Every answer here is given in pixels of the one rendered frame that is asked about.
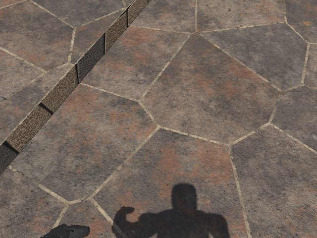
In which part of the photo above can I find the robot left hand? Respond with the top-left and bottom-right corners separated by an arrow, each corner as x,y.
40,223 -> 90,238

